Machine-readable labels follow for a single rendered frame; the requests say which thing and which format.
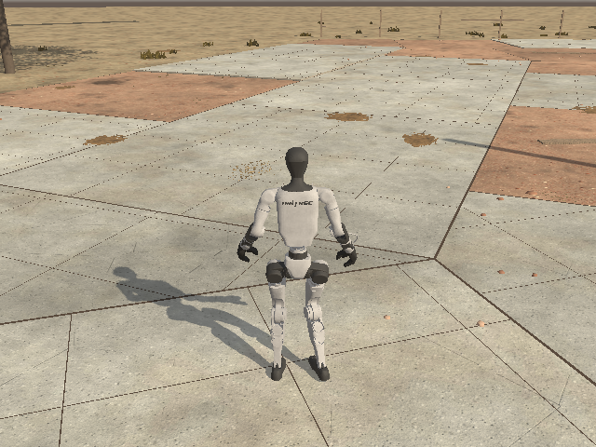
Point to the robot left forearm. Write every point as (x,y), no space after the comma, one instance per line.
(247,241)

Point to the robot right foot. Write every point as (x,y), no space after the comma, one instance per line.
(323,373)

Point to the right robot hand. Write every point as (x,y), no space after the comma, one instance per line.
(353,257)

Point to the left robot hand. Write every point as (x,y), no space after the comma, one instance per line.
(241,253)

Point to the robot right upper arm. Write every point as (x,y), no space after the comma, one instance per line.
(326,196)

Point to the robot right thigh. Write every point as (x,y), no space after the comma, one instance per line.
(319,273)

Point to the robot right forearm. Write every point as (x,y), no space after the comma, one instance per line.
(345,241)

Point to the robot left upper arm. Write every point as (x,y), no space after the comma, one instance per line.
(268,196)

